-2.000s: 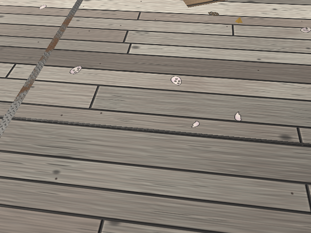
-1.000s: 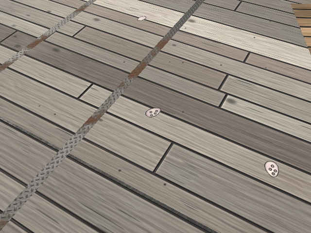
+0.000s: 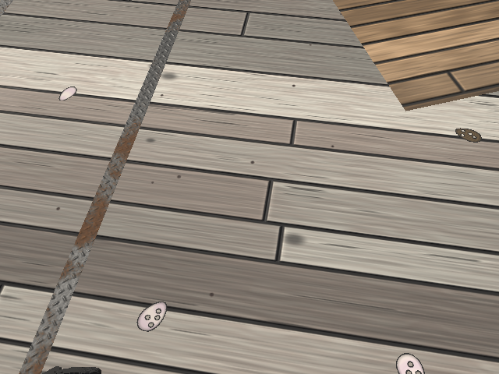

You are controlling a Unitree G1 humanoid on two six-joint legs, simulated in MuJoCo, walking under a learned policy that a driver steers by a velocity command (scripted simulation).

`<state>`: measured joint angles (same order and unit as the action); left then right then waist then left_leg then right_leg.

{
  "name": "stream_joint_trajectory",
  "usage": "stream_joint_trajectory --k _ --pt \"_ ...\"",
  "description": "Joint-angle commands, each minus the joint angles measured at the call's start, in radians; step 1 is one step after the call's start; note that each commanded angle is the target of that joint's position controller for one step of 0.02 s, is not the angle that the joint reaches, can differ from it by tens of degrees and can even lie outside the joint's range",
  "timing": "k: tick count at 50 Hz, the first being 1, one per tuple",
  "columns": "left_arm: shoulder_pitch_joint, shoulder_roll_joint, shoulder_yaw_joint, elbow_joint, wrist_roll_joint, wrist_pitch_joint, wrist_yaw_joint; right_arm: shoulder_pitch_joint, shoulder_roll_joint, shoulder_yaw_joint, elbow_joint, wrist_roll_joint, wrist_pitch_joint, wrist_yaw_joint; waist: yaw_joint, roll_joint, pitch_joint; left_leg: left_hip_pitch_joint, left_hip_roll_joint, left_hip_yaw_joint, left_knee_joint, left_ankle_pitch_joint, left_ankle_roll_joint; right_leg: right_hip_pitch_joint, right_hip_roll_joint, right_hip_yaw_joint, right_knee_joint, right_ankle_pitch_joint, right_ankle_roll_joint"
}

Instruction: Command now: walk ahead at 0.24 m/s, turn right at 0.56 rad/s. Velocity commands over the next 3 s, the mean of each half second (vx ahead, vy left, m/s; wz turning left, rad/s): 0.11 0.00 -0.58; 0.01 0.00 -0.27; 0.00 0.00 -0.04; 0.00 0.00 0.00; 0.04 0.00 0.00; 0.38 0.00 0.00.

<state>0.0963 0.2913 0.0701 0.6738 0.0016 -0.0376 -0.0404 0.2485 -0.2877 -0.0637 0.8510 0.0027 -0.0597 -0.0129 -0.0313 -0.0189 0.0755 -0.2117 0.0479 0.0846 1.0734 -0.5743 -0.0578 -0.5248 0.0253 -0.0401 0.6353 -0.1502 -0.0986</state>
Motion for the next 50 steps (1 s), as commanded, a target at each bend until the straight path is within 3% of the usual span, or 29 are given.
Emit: stream_joint_trajectory --k 1,2,3,4,6,11,15,18,20,21,22,23,24,25,26,27,29,33,36,39,40,41,42,43,44,47,48,49,50 --pt "0.193 0.181 0.057 -0.044 -0.013 -0.009 0.011 -0.052 -0.125 -0.012 -0.131 0.021 -0.046 0.004 0.107 -0.010 -0.346 -0.520 -0.006 -0.170 0.309 0.036 0.020 0.706 -0.316 0.475 -0.200 0.632 -0.266" --pt "0.136 0.148 0.047 -0.053 -0.023 -0.005 0.017 -0.060 -0.126 -0.015 -0.119 0.002 -0.036 -0.009 0.072 0.027 -0.253 -0.496 0.024 -0.162 0.242 0.090 0.014 0.559 -0.276 0.413 -0.229 0.579 -0.228" --pt "0.097 0.134 0.041 -0.066 -0.013 0.000 0.024 -0.047 -0.140 -0.023 -0.120 -0.004 -0.020 -0.016 0.035 0.010 -0.217 -0.426 0.038 -0.168 0.199 0.123 0.012 0.431 -0.251 0.376 -0.262 0.566 -0.217" --pt "0.077 0.137 0.041 -0.078 0.001 0.003 0.025 -0.030 -0.142 -0.026 -0.123 -0.007 -0.003 -0.018 0.010 -0.005 -0.204 -0.369 0.035 -0.166 0.166 0.142 0.010 0.347 -0.235 0.361 -0.286 0.563 -0.211" --pt "0.066 0.157 0.048 -0.083 0.006 0.003 0.030 -0.004 -0.109 -0.020 -0.123 -0.013 0.015 -0.023 -0.012 -0.020 -0.208 -0.327 0.016 -0.151 0.071 0.171 -0.008 0.273 -0.210 0.316 -0.291 0.631 -0.207" --pt "0.074 0.176 0.053 -0.087 -0.013 0.035 0.063 -0.081 -0.092 -0.010 -0.146 -0.014 0.034 -0.028 0.011 -0.062 -0.244 -0.319 -0.023 -0.166 -0.144 0.322 -0.041 0.265 -0.164 0.321 -0.267 0.446 -0.156" --pt "0.074 0.173 0.051 -0.096 -0.010 0.060 0.073 -0.162 -0.096 -0.011 -0.177 -0.005 0.037 -0.019 0.040 -0.108 -0.203 -0.298 -0.053 -0.186 -0.289 0.336 -0.038 0.262 -0.147 0.406 -0.260 0.180 -0.125" --pt "0.076 0.166 0.050 -0.104 -0.011 0.068 0.070 -0.168 -0.106 -0.016 -0.188 -0.002 0.020 -0.009 0.044 -0.139 -0.196 -0.254 -0.076 -0.193 -0.404 0.286 -0.020 0.311 -0.151 0.481 -0.204 0.235 -0.116" --pt "0.047 0.156 0.045 -0.117 -0.022 0.073 0.072 -0.117 -0.110 -0.024 -0.179 0.001 0.007 -0.002 0.007 -0.148 -0.196 -0.150 -0.076 -0.180 -0.603 0.378 0.009 0.323 -0.122 0.509 -0.149 0.250 -0.080" --pt "0.050 0.137 0.039 -0.123 -0.024 0.075 0.074 -0.085 -0.132 -0.033 -0.170 -0.004 0.002 -0.001 -0.001 -0.128 -0.196 -0.043 -0.021 -0.201 -0.701 0.506 0.036 0.275 -0.084 0.493 -0.103 0.159 -0.040" --pt "0.101 0.082 0.024 -0.129 -0.009 0.075 0.073 -0.076 -0.201 -0.048 -0.183 -0.022 0.006 -0.008 0.034 0.048 -0.232 0.090 0.191 -0.366 -0.708 0.696 0.116 0.165 0.004 0.380 0.081 -0.149 0.016" --pt "0.123 0.096 0.029 -0.159 -0.014 0.067 0.071 -0.071 -0.246 -0.059 -0.169 -0.054 0.019 -0.007 0.070 0.329 -0.180 0.128 0.358 -0.605 -0.737 0.930 0.301 -0.062 0.149 0.201 0.262 -0.522 0.076" --pt "0.152 0.183 0.052 -0.140 0.000 0.057 0.065 -0.075 -0.193 -0.050 -0.188 -0.043 0.018 -0.008 0.052 0.272 -0.200 0.130 0.408 -0.637 -0.728 0.953 0.368 -0.107 0.072 0.203 0.489 -0.526 0.122" --pt "0.149 0.214 0.067 -0.114 -0.014 0.063 0.062 -0.102 -0.139 -0.037 -0.202 -0.033 0.020 -0.013 0.049 0.183 -0.191 0.118 0.342 -0.506 -0.702 0.919 0.328 -0.109 0.048 0.198 0.569 -0.450 0.140" --pt "0.154 0.196 0.068 -0.092 -0.020 0.077 0.067 -0.135 -0.117 -0.032 -0.210 -0.023 0.026 -0.015 0.060 0.133 -0.171 0.105 0.268 -0.402 -0.688 0.861 0.275 -0.111 0.032 0.182 0.598 -0.393 0.160" --pt "0.136 0.174 0.062 -0.095 -0.017 0.087 0.070 -0.143 -0.112 -0.029 -0.210 -0.011 0.031 -0.018 0.050 0.128 -0.156 0.097 0.241 -0.362 -0.689 0.836 0.258 -0.123 0.026 0.178 0.611 -0.349 0.173" --pt "0.107 0.109 0.041 -0.109 -0.021 0.094 0.065 -0.131 -0.124 -0.029 -0.200 -0.014 0.044 -0.020 0.040 0.147 -0.141 0.066 0.188 -0.274 -0.710 0.845 0.257 -0.079 0.029 0.128 0.545 -0.303 0.185" --pt "0.053 0.062 0.016 -0.133 -0.013 0.087 0.057 -0.122 -0.150 -0.039 -0.190 -0.011 0.061 -0.019 0.010 0.215 -0.185 0.090 0.191 -0.219 -0.705 0.834 0.272 0.059 -0.001 0.074 0.263 -0.301 0.183" --pt "0.056 0.076 0.018 -0.126 -0.013 0.087 0.048 -0.105 -0.167 -0.042 -0.174 0.004 0.064 -0.009 -0.003 0.241 -0.188 0.083 0.214 -0.236 -0.696 0.778 0.279 0.167 -0.006 0.040 0.074 -0.255 0.163" --pt "0.118 0.074 0.020 -0.090 -0.005 0.082 0.041 -0.082 -0.138 -0.025 -0.147 0.024 0.062 -0.004 0.035 0.198 -0.160 -0.010 0.170 -0.208 -0.644 0.620 0.200 0.375 0.010 0.018 -0.285 0.007 0.097" --pt "0.126 0.110 0.023 -0.099 0.004 0.081 0.047 -0.044 -0.102 -0.011 -0.137 0.004 0.053 0.002 0.019 0.107 -0.190 -0.097 0.129 -0.172 -0.582 0.477 0.120 0.501 -0.089 0.145 -0.291 0.139 0.063" --pt "0.089 0.185 0.033 -0.118 0.017 0.085 0.057 -0.010 -0.041 0.009 -0.150 -0.038 0.040 0.013 -0.039 -0.152 -0.198 -0.211 0.021 -0.055 -0.462 0.203 0.029 0.528 -0.274 0.338 -0.258 0.339 -0.032" --pt "0.072 0.117 0.014 -0.113 0.035 0.072 0.049 -0.093 -0.065 0.007 -0.166 -0.031 0.040 0.003 0.020 -0.195 -0.184 -0.163 0.018 -0.093 -0.443 0.079 0.001 0.371 -0.325 0.378 -0.301 0.230 -0.129" --pt "0.029 0.079 0.001 -0.112 0.038 0.057 0.043 -0.112 -0.097 -0.001 -0.162 -0.019 0.044 -0.001 0.010 -0.157 -0.139 -0.137 0.025 -0.103 -0.437 0.123 -0.005 0.338 -0.272 0.341 -0.312 0.133 -0.116" --pt "0.010 0.067 -0.004 -0.100 0.034 0.045 0.042 -0.112 -0.086 0.000 -0.149 -0.018 0.046 -0.004 0.002 -0.156 -0.129 -0.119 0.018 -0.098 -0.487 0.204 -0.005 0.334 -0.221 0.295 -0.300 0.083 -0.074" --pt "0.030 0.073 -0.006 -0.073 0.019 0.031 0.044 -0.088 -0.093 0.004 -0.128 -0.029 0.049 -0.005 0.000 -0.135 -0.117 -0.009 0.028 -0.116 -0.612 0.455 -0.009 0.310 -0.157 0.240 -0.270 0.056 -0.002" --pt "0.044 0.059 -0.010 -0.064 0.022 0.031 0.043 -0.068 -0.099 0.006 -0.120 -0.024 0.048 -0.002 0.004 -0.117 -0.121 0.022 0.036 -0.116 -0.621 0.490 -0.002 0.300 -0.139 0.230 -0.268 0.002 0.012" --pt "0.062 0.049 -0.013 -0.065 0.022 0.035 0.043 -0.060 -0.126 -0.002 -0.098 -0.017 0.047 0.001 0.021 -0.048 -0.095 0.003 0.028 -0.104 -0.610 0.439 0.011 0.287 -0.117 0.209 -0.278 -0.049 0.026" --pt "0.058 0.053 -0.016 -0.058 0.024 0.036 0.043 -0.069 -0.105 0.001 -0.094 -0.016 0.045 0.004 0.012 -0.031 -0.078 -0.004 0.023 -0.102 -0.622 0.426 0.017 0.289 -0.111 0.206 -0.267 -0.068 0.033"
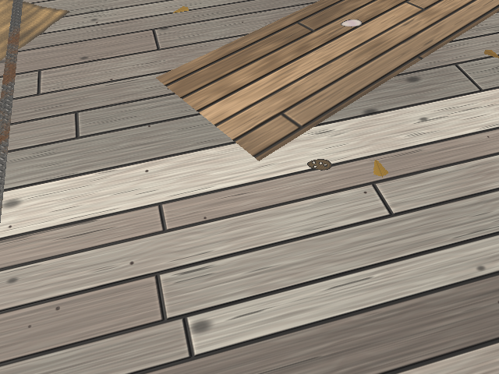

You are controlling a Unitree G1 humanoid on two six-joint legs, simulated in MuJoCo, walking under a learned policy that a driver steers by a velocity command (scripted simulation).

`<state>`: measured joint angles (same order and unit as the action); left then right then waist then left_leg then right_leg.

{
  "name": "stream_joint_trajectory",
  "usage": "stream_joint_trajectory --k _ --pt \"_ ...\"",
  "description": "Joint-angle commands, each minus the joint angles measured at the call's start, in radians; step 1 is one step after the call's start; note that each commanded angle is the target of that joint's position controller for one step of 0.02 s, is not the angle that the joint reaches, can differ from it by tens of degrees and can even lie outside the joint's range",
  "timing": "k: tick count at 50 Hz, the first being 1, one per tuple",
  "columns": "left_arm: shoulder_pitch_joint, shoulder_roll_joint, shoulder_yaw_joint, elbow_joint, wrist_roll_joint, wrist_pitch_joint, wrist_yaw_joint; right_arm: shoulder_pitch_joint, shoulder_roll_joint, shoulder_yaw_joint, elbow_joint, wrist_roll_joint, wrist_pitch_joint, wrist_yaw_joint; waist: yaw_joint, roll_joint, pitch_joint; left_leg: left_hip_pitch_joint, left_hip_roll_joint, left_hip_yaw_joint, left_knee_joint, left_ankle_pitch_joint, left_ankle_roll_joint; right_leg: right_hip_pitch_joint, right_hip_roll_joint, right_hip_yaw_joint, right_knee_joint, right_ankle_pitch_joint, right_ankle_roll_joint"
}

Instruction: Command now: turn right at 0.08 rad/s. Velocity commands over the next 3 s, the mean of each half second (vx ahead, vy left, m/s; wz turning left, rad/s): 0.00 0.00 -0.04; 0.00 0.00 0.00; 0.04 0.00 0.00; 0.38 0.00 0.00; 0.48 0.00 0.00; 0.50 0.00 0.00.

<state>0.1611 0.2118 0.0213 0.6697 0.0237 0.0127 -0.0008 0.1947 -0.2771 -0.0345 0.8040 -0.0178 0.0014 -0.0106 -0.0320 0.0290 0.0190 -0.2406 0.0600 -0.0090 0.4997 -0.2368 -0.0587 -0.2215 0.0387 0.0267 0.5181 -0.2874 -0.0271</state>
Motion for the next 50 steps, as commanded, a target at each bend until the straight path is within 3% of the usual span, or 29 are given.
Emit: stream_joint_trajectory --k 1,12,24,50 --pt "-0.009 0.138 0.036 -0.051 -0.001 -0.016 0.003 -0.021 -0.105 -0.025 -0.039 0.001 -0.016 0.001 0.016 -0.065 -0.009 0.025 0.011 -0.011 -0.055 0.095 0.014 -0.020 -0.120 0.136 -0.145 0.073 -0.040" --pt "0.004 0.120 0.038 0.014 -0.009 -0.016 0.009 0.001 -0.103 -0.025 0.048 0.007 -0.021 -0.021 0.012 -0.040 -0.034 0.062 0.015 -0.010 -0.066 0.136 0.002 0.014 -0.094 0.101 -0.124 0.200 -0.039" --pt "0.043 0.123 0.041 0.130 -0.016 -0.019 0.020 0.013 -0.094 -0.026 0.142 0.012 -0.012 -0.033 0.013 -0.039 -0.015 0.073 0.007 -0.003 -0.074 0.143 0.011 0.017 -0.074 0.071 -0.125 0.220 -0.024" --pt "0.090 0.105 0.021 0.329 -0.024 -0.017 0.033 0.073 -0.045 -0.014 0.272 0.016 -0.004 -0.045 0.021 -0.030 0.023 0.058 -0.015 0.013 -0.093 0.113 0.022 0.009 -0.054 0.035 -0.143 0.169 -0.010"
Over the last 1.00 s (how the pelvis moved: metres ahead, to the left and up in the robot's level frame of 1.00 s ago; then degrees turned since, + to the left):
0.12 0.00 0.02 -25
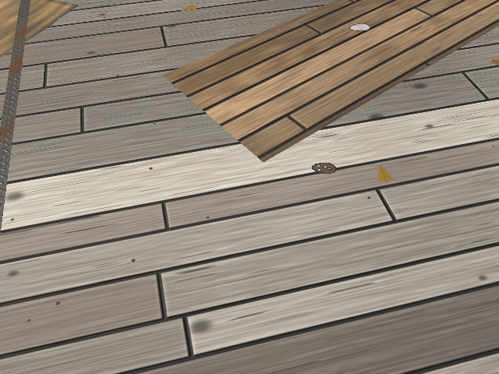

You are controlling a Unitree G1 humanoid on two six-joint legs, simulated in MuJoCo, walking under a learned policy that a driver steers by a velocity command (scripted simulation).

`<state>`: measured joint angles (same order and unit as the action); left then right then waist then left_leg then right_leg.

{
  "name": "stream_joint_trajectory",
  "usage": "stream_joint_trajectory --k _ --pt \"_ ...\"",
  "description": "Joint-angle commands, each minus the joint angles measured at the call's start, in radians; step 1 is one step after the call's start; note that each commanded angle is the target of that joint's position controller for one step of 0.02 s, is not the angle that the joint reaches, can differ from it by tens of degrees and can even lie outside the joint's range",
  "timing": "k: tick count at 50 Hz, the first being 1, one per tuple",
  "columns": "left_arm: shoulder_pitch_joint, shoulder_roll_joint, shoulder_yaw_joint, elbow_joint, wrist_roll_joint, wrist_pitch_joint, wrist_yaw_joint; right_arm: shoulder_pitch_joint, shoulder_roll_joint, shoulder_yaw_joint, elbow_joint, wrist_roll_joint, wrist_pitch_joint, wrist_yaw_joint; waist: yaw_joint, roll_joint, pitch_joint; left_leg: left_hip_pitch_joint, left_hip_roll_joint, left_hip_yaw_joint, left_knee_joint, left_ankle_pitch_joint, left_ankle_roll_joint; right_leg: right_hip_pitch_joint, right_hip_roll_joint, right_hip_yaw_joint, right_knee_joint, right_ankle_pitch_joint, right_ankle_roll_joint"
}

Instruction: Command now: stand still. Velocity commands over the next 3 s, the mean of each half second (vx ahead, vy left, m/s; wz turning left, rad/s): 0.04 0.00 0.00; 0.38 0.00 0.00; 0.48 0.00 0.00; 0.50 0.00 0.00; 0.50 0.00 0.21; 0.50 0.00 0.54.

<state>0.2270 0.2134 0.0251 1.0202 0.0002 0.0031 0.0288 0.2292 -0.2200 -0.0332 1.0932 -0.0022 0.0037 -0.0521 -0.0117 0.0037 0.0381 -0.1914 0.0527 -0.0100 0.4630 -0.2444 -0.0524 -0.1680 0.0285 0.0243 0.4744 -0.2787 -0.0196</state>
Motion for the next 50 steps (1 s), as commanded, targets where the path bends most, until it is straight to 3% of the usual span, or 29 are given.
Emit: stream_joint_trajectory --k 1,18,20,22,23,24,25,26,28,29,30,31,32,33,34,35,37,38,40,43,47,50 --pt "0.027 0.102 0.016 -0.017 -0.001 -0.007 0.003 0.042 -0.101 -0.014 -0.014 0.000 -0.006 -0.004 0.001 -0.004 0.005 0.008 -0.008 0.014 -0.057 0.120 0.016 -0.045 -0.043 0.037 -0.100 0.159 -0.017" --pt "0.063 0.082 0.004 0.036 -0.003 -0.006 0.006 0.094 -0.072 -0.004 0.012 0.002 -0.006 -0.005 0.006 -0.001 0.019 -0.008 -0.016 0.016 -0.055 0.108 0.023 -0.056 -0.038 0.024 -0.100 0.141 -0.011" --pt "0.086 0.090 0.008 0.048 -0.009 -0.001 0.011 0.117 -0.057 -0.002 0.025 0.007 -0.004 -0.007 0.011 -0.021 0.008 -0.021 -0.058 0.061 -0.015 -0.111 0.033 -0.063 -0.024 0.023 -0.118 -0.151 -0.029" --pt "0.099 0.135 0.023 0.038 -0.020 -0.002 0.014 0.091 -0.062 -0.005 0.003 0.012 -0.010 -0.009 0.025 -0.071 0.081 -0.132 -0.084 0.087 0.078 -0.320 0.056 -0.127 -0.082 0.114 -0.172 -0.485 -0.085" --pt "0.127 0.157 0.031 0.038 -0.024 -0.010 0.012 0.067 -0.046 -0.002 -0.014 0.011 -0.023 -0.005 0.040 -0.118 0.109 -0.197 -0.086 0.095 0.152 -0.302 0.062 -0.123 -0.152 0.214 -0.223 -0.568 -0.123" --pt "0.153 0.187 0.042 0.041 -0.028 -0.021 0.010 0.057 -0.022 0.003 -0.027 0.013 -0.039 0.004 0.050 -0.181 0.114 -0.239 -0.078 0.097 0.258 -0.236 0.068 -0.104 -0.241 0.339 -0.281 -0.610 -0.173" --pt "0.157 0.196 0.049 0.038 -0.030 -0.030 0.009 0.043 -0.021 0.003 -0.038 0.017 -0.056 0.015 0.052 -0.198 0.132 -0.259 -0.043 0.057 0.337 -0.208 0.086 -0.126 -0.307 0.434 -0.318 -0.595 -0.215" --pt "0.135 0.183 0.047 0.027 -0.025 -0.039 0.007 0.039 -0.028 0.000 -0.048 0.025 -0.070 0.025 0.038 -0.187 0.143 -0.281 -0.019 0.031 0.373 -0.236 0.106 -0.128 -0.331 0.462 -0.327 -0.550 -0.230" --pt "0.047 0.167 0.044 -0.006 -0.039 -0.050 0.002 0.091 -0.025 -0.002 -0.045 0.036 -0.092 0.039 -0.022 -0.161 0.140 -0.182 0.000 0.026 0.189 -0.240 0.147 -0.157 -0.297 0.368 -0.280 -0.431 -0.185" --pt "-0.009 0.164 0.043 -0.023 -0.048 -0.047 -0.001 0.177 -0.025 -0.009 -0.008 0.033 -0.099 0.041 -0.071 -0.129 0.118 0.002 -0.035 0.071 0.027 -0.128 0.152 -0.235 -0.226 0.258 -0.223 -0.354 -0.144" --pt "-0.024 0.148 0.040 -0.034 -0.045 -0.047 -0.003 0.255 -0.043 -0.021 0.030 0.021 -0.098 0.042 -0.089 -0.067 0.091 0.142 -0.062 0.065 -0.017 -0.038 0.130 -0.298 -0.150 0.162 -0.102 -0.246 -0.110" --pt "-0.036 0.088 0.022 -0.045 -0.030 -0.056 -0.010 0.389 -0.099 -0.039 0.057 0.014 -0.096 0.039 -0.127 0.122 0.020 0.291 0.094 -0.170 -0.125 -0.121 0.159 -0.399 -0.055 0.021 0.211 -0.135 -0.053" --pt "-0.037 0.049 0.014 -0.086 -0.028 -0.076 -0.008 0.493 -0.228 -0.064 0.057 0.018 -0.104 0.052 -0.136 0.350 -0.016 0.381 0.316 -0.605 -0.292 -0.248 0.296 -0.592 0.042 -0.045 0.475 -0.252 -0.022" --pt "-0.045 0.081 0.022 -0.088 -0.047 -0.090 -0.009 0.427 -0.169 -0.042 0.045 0.001 -0.119 0.055 -0.091 0.229 0.036 0.307 0.373 -0.727 -0.328 -0.368 0.342 -0.663 -0.017 0.049 0.668 -0.267 -0.039" --pt "-0.046 0.090 0.022 -0.088 -0.057 -0.101 -0.018 0.333 -0.117 -0.027 0.012 0.005 -0.129 0.055 -0.053 0.134 0.106 0.267 0.342 -0.619 -0.324 -0.361 0.314 -0.720 -0.071 0.073 0.737 -0.162 -0.061" --pt "-0.033 0.092 0.025 -0.074 -0.050 -0.108 -0.023 0.271 -0.102 -0.020 -0.012 0.008 -0.132 0.061 -0.032 0.096 0.106 0.252 0.286 -0.494 -0.326 -0.281 0.275 -0.716 -0.103 0.057 0.732 -0.063 -0.070" --pt "-0.059 0.125 0.043 -0.072 -0.028 -0.115 -0.030 0.245 -0.062 -0.004 -0.028 0.007 -0.123 0.066 -0.022 0.079 0.096 0.241 0.205 -0.294 -0.333 -0.005 0.213 -0.665 -0.141 0.030 0.628 0.064 -0.065" --pt "-0.065 0.113 0.044 -0.070 -0.025 -0.112 -0.036 0.275 -0.047 0.001 -0.022 0.002 -0.115 0.063 -0.027 0.096 0.078 0.245 0.175 -0.224 -0.329 0.113 0.202 -0.635 -0.140 0.006 0.593 0.093 -0.054" --pt "-0.110 0.074 0.037 -0.084 -0.023 -0.103 -0.045 0.323 -0.062 0.002 -0.018 -0.003 -0.105 0.052 -0.037 0.094 0.065 0.254 0.155 -0.150 -0.323 0.281 0.209 -0.633 -0.132 -0.031 0.523 0.137 -0.028" --pt "-0.266 0.038 0.018 -0.148 -0.024 -0.099 -0.050 0.319 -0.101 -0.002 -0.038 -0.006 -0.095 0.035 -0.058 0.075 0.095 0.180 0.138 -0.092 -0.354 0.317 0.214 -0.578 -0.104 -0.062 0.299 0.232 -0.002" --pt "-0.382 0.053 0.010 -0.196 -0.033 -0.100 -0.065 0.356 -0.126 -0.013 -0.031 0.007 -0.096 0.028 -0.072 0.096 0.130 0.169 0.160 -0.059 -0.384 0.311 0.222 -0.490 -0.073 -0.086 0.130 0.308 -0.013" --pt "-0.400 0.084 0.016 -0.224 -0.034 -0.110 -0.078 0.340 -0.136 -0.025 -0.030 0.015 -0.090 0.027 -0.035 0.098 0.116 0.267 0.198 -0.037 -0.324 0.466 0.204 -0.451 -0.062 -0.073 0.061 0.279 -0.056"
Over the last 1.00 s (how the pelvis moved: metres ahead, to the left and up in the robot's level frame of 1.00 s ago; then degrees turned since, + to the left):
0.01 0.00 0.00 0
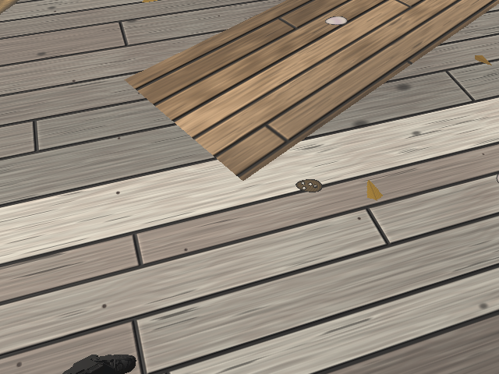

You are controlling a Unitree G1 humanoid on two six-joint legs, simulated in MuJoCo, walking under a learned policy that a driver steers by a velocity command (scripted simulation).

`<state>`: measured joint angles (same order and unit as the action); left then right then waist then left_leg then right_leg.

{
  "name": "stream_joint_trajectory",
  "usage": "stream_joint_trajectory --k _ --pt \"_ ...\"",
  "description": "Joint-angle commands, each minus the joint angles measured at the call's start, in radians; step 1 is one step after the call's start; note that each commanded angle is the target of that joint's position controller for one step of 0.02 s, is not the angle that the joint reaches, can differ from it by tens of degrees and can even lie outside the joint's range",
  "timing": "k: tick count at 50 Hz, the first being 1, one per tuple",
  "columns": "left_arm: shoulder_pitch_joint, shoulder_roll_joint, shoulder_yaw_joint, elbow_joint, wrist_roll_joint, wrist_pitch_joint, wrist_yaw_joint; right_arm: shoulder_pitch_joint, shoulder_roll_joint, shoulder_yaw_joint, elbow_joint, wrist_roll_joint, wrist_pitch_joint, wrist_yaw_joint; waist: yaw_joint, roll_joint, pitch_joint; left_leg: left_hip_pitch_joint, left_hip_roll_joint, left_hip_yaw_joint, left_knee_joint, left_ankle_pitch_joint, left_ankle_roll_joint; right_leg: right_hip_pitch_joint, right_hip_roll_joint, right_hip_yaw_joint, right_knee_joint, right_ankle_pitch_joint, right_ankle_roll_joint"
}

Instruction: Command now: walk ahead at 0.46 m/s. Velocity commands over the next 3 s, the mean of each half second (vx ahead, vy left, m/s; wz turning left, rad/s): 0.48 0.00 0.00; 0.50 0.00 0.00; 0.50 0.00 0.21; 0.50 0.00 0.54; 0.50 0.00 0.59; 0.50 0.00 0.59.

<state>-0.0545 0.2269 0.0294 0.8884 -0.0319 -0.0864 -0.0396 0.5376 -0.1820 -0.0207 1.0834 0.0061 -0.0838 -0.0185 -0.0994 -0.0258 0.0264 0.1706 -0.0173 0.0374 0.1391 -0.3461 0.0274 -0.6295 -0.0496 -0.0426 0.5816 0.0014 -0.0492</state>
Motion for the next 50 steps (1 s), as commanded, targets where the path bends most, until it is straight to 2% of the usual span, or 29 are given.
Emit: stream_joint_trajectory --k 1,2,3,4,5,6,7,8,9,11,12,14,18,21,25,28,29,30,31,32,33,34,35,36,37,39,41,44,50 --pt "-0.083 0.093 0.022 -0.089 -0.001 -0.023 -0.011 0.014 -0.186 -0.043 -0.026 0.004 0.002 -0.007 0.083 0.142 0.089 -0.064 0.274 -0.075 0.059 0.736 0.114 0.077 0.037 -0.016 -0.051 -0.026 -0.043" --pt "-0.009 0.123 0.038 -0.073 -0.001 -0.024 -0.009 -0.001 -0.200 -0.049 -0.032 0.000 0.008 -0.007 0.127 0.167 0.023 -0.044 0.275 -0.064 0.155 0.935 0.102 0.185 0.070 -0.036 -0.040 -0.053 -0.061" --pt "0.153 0.163 0.062 -0.024 -0.004 -0.022 -0.003 -0.022 -0.198 -0.049 -0.041 -0.005 0.018 -0.006 0.208 0.175 -0.075 -0.072 0.245 -0.036 0.335 1.064 0.081 0.382 0.102 -0.053 -0.044 -0.055 -0.089" --pt "0.336 0.207 0.084 0.025 -0.003 -0.015 0.008 -0.047 -0.192 -0.042 -0.061 -0.011 0.019 -0.003 0.289 0.163 -0.183 -0.249 0.210 -0.026 0.571 0.953 0.051 0.673 0.032 0.027 -0.024 -0.057 -0.130" --pt "0.498 0.298 0.106 0.055 0.028 -0.007 0.017 0.049 -0.075 -0.012 -0.082 -0.014 0.005 0.011 0.257 -0.068 -0.363 -0.643 0.048 -0.004 0.988 0.451 -0.012 1.070 -0.249 0.481 -0.066 -0.259 -0.282" --pt "0.491 0.247 0.086 0.067 0.026 -0.002 0.015 0.056 -0.039 0.001 -0.066 0.006 -0.027 0.020 0.239 -0.189 -0.455 -0.784 -0.049 -0.144 1.225 -0.189 -0.014 1.100 -0.359 0.838 -0.277 -0.362 -0.339" --pt "0.381 0.186 0.065 0.058 0.014 -0.009 0.010 -0.043 -0.124 -0.024 -0.104 0.037 -0.049 0.023 0.220 -0.153 -0.274 -0.887 0.019 -0.177 1.299 -0.160 0.013 0.952 -0.311 0.721 -0.313 -0.385 -0.280" --pt "0.284 0.139 0.051 0.035 0.013 -0.014 0.009 -0.132 -0.156 -0.031 -0.131 0.050 -0.059 0.018 0.186 -0.077 -0.150 -0.888 0.075 -0.141 1.274 -0.073 0.029 0.771 -0.276 0.548 -0.332 -0.301 -0.239" --pt "0.214 0.107 0.041 0.028 0.023 -0.023 0.002 -0.171 -0.153 -0.039 -0.139 0.042 -0.058 0.008 0.144 0.001 -0.079 -0.839 0.120 -0.122 1.202 0.004 0.032 0.605 -0.237 0.431 -0.364 -0.196 -0.211" --pt "0.177 0.066 0.027 0.038 0.037 -0.033 -0.006 -0.131 -0.119 -0.049 -0.132 0.022 -0.027 -0.003 0.077 -0.029 -0.048 -0.713 0.168 -0.124 1.108 0.063 0.034 0.433 -0.171 0.291 -0.418 -0.125 -0.185" --pt "0.193 0.072 0.028 0.050 0.035 -0.035 -0.005 -0.118 -0.096 -0.048 -0.131 0.020 -0.015 -0.005 0.067 -0.036 -0.034 -0.696 0.174 -0.116 1.078 0.063 0.030 0.391 -0.162 0.261 -0.442 -0.112 -0.193" --pt "0.229 0.106 0.032 0.071 0.033 -0.038 0.008 -0.170 -0.104 -0.052 -0.160 0.013 -0.002 -0.008 0.060 -0.037 0.010 -0.738 0.187 -0.101 1.000 0.111 0.010 0.347 -0.155 0.214 -0.483 -0.087 -0.209" --pt "0.311 0.146 0.037 0.088 0.031 -0.030 0.037 -0.356 -0.119 -0.055 -0.227 -0.001 -0.007 -0.001 0.102 -0.014 0.042 -0.847 0.185 -0.081 0.725 0.342 -0.021 0.411 -0.137 0.157 -0.498 -0.028 -0.190" --pt "0.377 0.166 0.040 0.101 0.020 -0.023 0.045 -0.481 -0.099 -0.042 -0.258 0.006 -0.014 0.014 0.146 -0.013 0.049 -0.793 0.138 -0.035 0.529 0.454 -0.024 0.447 -0.118 0.107 -0.494 -0.020 -0.161" --pt "0.460 0.176 0.046 0.134 0.009 -0.005 0.048 -0.588 -0.112 -0.035 -0.302 0.017 -0.019 0.039 0.176 -0.013 0.070 -0.828 0.117 -0.043 0.416 0.407 -0.008 0.607 -0.178 0.120 -0.434 -0.018 -0.152" --pt "0.453 0.194 0.056 0.136 0.009 0.013 0.051 -0.557 -0.150 -0.045 -0.314 0.018 -0.027 0.053 0.133 -0.037 0.039 -0.756 0.090 -0.032 0.372 0.292 0.032 0.696 -0.217 0.129 -0.342 0.128 -0.124" --pt "0.428 0.200 0.057 0.129 0.011 0.019 0.051 -0.482 -0.176 -0.059 -0.297 0.018 -0.029 0.053 0.084 -0.049 -0.009 -0.639 0.058 -0.003 0.356 0.270 0.051 0.696 -0.200 0.107 -0.250 0.295 -0.107" --pt "0.416 0.179 0.049 0.122 0.017 0.025 0.050 -0.319 -0.221 -0.084 -0.247 0.016 -0.029 0.048 0.009 -0.036 -0.108 -0.421 0.028 0.018 0.349 0.279 0.081 0.649 -0.145 0.066 -0.059 0.410 -0.081" --pt "0.427 0.140 0.031 0.096 0.035 0.025 0.050 -0.125 -0.301 -0.108 -0.206 0.004 -0.027 0.039 -0.050 0.062 -0.266 -0.106 0.193 -0.167 0.375 0.289 0.145 0.453 -0.081 0.014 0.257 0.199 -0.045" --pt "0.557 -0.008 -0.011 0.092 0.032 0.001 0.037 -0.058 -0.378 -0.122 -0.177 -0.003 -0.023 0.046 0.019 0.344 -0.394 0.234 0.418 -0.664 0.247 0.105 0.315 0.044 0.117 0.019 0.611 -0.451 0.020" --pt "0.505 0.096 0.010 0.105 0.006 -0.025 0.032 -0.069 -0.269 -0.093 -0.185 0.001 -0.025 0.047 -0.010 0.254 -0.394 0.230 0.410 -0.768 0.161 0.002 0.297 -0.074 0.079 0.163 0.741 -0.567 0.004" --pt "0.401 0.162 0.027 0.073 -0.017 -0.041 0.030 -0.165 -0.223 -0.078 -0.204 0.002 -0.028 0.044 0.001 0.199 -0.239 0.103 0.377 -0.610 0.154 0.055 0.246 -0.141 0.025 0.152 0.762 -0.490 -0.017" --pt "0.342 0.161 0.028 0.060 -0.016 -0.046 0.036 -0.252 -0.199 -0.068 -0.226 -0.003 -0.029 0.042 0.029 0.110 -0.165 -0.043 0.341 -0.482 0.134 0.173 0.223 -0.108 -0.029 0.126 0.725 -0.395 -0.019" --pt "0.313 0.154 0.035 0.058 0.001 -0.041 0.042 -0.303 -0.172 -0.060 -0.232 -0.010 -0.031 0.046 0.057 0.071 -0.103 -0.171 0.304 -0.389 0.105 0.272 0.210 -0.065 -0.061 0.116 0.657 -0.338 -0.015" --pt "0.331 0.138 0.039 0.061 0.008 -0.028 0.043 -0.322 -0.150 -0.052 -0.230 -0.019 -0.033 0.048 0.091 0.086 -0.089 -0.243 0.276 -0.326 0.075 0.316 0.197 0.000 -0.088 0.124 0.611 -0.298 -0.014" --pt "0.356 0.092 0.036 0.069 0.011 -0.003 0.045 -0.300 -0.150 -0.052 -0.211 -0.014 -0.037 0.050 0.115 0.091 -0.067 -0.303 0.255 -0.264 0.028 0.360 0.207 0.042 -0.096 0.112 0.546 -0.274 -0.004" --pt "0.312 0.086 0.037 0.051 0.017 0.010 0.048 -0.270 -0.181 -0.060 -0.195 -0.012 -0.038 0.041 0.119 0.079 -0.032 -0.319 0.253 -0.220 -0.004 0.399 0.216 -0.007 -0.102 0.102 0.467 -0.214 0.013" --pt "0.200 0.086 0.040 0.013 0.027 0.010 0.045 -0.227 -0.195 -0.063 -0.176 -0.009 -0.029 0.024 0.096 0.073 0.001 -0.296 0.237 -0.167 -0.028 0.401 0.202 -0.077 -0.100 0.094 0.292 -0.056 0.035" --pt "0.006 0.067 0.027 -0.041 0.017 -0.001 0.026 -0.131 -0.207 -0.065 -0.130 0.005 -0.018 0.012 0.036 0.083 0.049 -0.242 0.216 -0.089 -0.032 0.357 0.167 -0.023 -0.045 0.045 0.013 0.112 0.034"
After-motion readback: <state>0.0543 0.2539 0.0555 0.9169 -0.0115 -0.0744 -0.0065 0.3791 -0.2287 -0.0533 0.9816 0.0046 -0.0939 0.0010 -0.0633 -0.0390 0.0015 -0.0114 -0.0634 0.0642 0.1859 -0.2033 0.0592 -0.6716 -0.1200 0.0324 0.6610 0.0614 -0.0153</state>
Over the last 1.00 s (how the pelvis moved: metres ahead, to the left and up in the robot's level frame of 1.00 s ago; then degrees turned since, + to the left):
0.20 0.04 -0.01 1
